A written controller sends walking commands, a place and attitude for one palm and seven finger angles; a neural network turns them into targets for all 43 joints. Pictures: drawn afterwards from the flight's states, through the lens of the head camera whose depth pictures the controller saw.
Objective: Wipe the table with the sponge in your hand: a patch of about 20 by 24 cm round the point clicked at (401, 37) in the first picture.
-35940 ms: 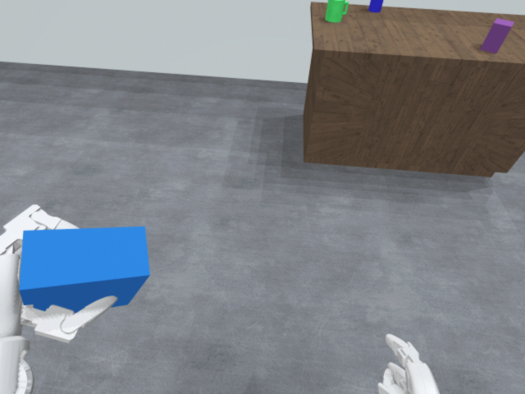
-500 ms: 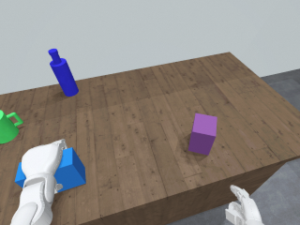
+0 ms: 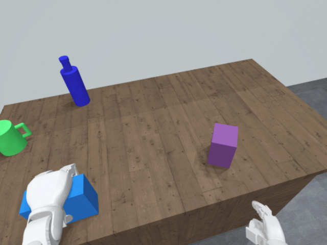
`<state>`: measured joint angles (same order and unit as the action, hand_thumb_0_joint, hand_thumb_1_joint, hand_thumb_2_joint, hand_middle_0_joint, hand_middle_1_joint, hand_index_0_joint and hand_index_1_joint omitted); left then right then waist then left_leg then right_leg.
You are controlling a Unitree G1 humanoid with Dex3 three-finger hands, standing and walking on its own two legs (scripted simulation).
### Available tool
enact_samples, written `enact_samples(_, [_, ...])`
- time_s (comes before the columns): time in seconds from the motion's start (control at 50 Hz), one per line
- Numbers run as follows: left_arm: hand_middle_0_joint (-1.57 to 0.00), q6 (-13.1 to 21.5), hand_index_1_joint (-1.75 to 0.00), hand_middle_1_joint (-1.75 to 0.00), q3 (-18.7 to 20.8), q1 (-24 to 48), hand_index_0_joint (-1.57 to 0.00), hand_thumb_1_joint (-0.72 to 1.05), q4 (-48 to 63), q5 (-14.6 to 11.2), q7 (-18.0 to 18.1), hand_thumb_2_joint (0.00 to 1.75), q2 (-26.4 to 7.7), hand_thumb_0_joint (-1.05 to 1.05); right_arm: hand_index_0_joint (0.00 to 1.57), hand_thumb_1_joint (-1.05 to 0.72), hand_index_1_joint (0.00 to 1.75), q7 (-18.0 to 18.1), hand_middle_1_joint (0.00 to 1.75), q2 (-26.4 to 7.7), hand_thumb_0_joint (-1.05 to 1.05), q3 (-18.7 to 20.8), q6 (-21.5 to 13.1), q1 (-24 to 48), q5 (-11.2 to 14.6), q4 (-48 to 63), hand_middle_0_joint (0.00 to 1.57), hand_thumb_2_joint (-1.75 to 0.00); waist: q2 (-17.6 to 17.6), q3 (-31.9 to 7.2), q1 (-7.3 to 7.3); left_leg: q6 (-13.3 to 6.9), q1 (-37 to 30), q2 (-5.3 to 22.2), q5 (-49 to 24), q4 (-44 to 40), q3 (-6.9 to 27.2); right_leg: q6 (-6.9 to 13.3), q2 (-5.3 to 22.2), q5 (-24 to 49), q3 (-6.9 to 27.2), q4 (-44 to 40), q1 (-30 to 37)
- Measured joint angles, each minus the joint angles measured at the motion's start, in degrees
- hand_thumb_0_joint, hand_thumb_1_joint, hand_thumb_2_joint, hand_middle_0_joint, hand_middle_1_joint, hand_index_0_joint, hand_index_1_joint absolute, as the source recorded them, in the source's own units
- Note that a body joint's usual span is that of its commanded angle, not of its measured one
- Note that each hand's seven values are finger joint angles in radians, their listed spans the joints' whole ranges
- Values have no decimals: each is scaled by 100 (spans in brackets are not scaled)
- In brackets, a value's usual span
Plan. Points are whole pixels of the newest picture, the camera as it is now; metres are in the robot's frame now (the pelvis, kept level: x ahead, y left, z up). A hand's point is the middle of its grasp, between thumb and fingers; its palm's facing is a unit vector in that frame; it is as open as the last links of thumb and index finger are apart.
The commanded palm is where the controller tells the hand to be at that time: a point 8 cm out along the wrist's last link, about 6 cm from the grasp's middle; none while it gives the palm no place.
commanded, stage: lift the sponge slowly off the table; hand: left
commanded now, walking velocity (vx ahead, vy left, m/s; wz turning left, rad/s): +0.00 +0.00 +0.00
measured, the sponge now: (66, 205) +0.19 +0.29 -0.02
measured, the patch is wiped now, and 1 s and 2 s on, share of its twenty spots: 1.00 1.00 1.00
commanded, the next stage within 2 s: bring the sponge back beside the body in 1.96 s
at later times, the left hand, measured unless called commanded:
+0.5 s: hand (65, 200) +0.18 +0.27 +0.03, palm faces -0.04 -0.12 -0.99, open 10.0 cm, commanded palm +0.16 +0.27 +0.10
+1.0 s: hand (58, 191) +0.19 +0.28 +0.07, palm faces +0.01 -0.11 -0.99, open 10.0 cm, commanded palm +0.16 +0.27 +0.14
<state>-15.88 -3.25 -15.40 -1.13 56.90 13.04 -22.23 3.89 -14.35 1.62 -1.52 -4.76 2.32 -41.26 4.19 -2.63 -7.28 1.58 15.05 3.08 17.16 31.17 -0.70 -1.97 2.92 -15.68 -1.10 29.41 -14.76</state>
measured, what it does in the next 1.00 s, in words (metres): stands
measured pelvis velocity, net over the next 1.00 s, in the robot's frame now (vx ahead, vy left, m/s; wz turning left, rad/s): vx -0.01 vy -0.01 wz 0.00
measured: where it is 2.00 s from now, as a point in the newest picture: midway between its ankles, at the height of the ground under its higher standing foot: outside the picture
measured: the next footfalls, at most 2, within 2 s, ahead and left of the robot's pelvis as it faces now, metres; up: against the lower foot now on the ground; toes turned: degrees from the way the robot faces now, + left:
none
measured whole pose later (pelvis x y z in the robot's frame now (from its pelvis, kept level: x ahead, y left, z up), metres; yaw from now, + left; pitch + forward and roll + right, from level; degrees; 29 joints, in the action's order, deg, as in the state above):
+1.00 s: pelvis -0.01 -0.01 +0.01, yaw +0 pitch -4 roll +0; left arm -16.5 -2.7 -14.4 7.2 53.7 5.4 -25.2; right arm 4.0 -14.4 0.3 -1.6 -3.4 1.8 -43.1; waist 5.3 1.2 -8.0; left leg 2.3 6.0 3.7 13.0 23.3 -0.4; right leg -1.2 2.0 -11.9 -1.5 22.1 -5.9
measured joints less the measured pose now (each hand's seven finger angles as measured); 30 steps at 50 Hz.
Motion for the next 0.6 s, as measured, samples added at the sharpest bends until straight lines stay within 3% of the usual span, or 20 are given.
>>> enact_samples(0.6, [-73, 4, -135, -136, -82, 33, -74, -48, 383, -180, -416, 105, -108, 0, 17, -91, 29, 20, 30, 46, 1, -77, -47, 127, -66, -239, 20, -89, 57, 349, -89, 75, -735, 76, -290, -576, 30, 80, -94, 266, -48, -550, 730])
